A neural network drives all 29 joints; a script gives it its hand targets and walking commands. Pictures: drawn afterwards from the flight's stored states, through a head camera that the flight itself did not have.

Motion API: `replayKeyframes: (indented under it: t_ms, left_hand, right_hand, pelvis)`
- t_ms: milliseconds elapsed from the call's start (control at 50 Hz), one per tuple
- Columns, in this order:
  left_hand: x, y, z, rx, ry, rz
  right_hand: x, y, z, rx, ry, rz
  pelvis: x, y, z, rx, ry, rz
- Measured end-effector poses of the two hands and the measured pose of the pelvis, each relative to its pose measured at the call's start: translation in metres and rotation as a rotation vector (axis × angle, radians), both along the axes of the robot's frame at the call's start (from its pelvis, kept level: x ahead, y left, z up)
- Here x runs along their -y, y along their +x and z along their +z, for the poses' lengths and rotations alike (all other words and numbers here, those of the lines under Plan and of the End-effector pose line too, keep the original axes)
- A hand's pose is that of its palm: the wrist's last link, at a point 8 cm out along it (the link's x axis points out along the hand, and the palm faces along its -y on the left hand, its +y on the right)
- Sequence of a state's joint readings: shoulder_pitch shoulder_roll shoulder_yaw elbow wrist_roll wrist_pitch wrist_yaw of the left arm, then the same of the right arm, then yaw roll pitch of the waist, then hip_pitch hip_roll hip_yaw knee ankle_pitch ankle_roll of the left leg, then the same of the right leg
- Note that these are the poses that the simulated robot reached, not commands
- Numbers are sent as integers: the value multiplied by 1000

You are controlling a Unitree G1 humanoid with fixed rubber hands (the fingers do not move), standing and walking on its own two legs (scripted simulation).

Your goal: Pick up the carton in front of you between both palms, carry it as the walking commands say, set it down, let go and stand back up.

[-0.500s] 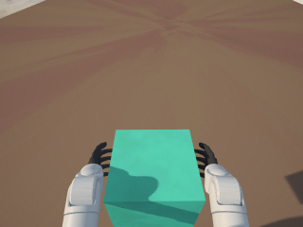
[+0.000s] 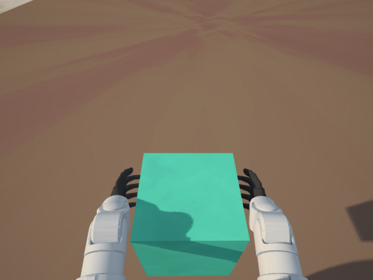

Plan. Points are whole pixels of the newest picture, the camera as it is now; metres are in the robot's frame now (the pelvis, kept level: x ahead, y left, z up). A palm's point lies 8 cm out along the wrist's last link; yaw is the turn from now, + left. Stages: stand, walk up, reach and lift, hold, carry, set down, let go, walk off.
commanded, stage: carry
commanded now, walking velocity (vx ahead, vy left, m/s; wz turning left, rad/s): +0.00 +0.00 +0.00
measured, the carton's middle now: (188, 217) +0.29 +0.00 -0.04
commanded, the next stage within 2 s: hold in 0.34 s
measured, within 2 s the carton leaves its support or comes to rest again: neither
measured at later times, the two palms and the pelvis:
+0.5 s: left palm (113, 205) +0.27 +0.16 +0.04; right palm (252, 205) +0.28 -0.14 +0.04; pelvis +0.00 +0.01 +0.01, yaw +3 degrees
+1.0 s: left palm (110, 207) +0.29 +0.18 +0.01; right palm (237, 194) +0.32 -0.12 +0.01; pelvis -0.03 -0.02 -0.01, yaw +8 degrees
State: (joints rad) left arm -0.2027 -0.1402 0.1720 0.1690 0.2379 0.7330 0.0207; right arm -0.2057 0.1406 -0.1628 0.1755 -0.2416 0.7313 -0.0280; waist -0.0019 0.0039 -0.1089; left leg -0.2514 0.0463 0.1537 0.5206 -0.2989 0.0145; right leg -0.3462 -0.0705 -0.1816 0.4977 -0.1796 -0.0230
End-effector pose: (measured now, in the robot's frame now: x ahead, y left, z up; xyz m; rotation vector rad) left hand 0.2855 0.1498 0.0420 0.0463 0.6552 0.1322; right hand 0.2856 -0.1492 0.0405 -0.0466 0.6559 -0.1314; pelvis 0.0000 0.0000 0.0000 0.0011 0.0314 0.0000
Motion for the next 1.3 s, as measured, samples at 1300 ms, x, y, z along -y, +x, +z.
replayKeyframes:
  t_ms: [1300]
  left_hand:
    - [-25, 31, -185, -13, -15, 92]
  right_hand:
    - [-26, 54, -188, -13, 33, 55]
  pelvis:
    - [22, -47, -69, -387, -31, 153]
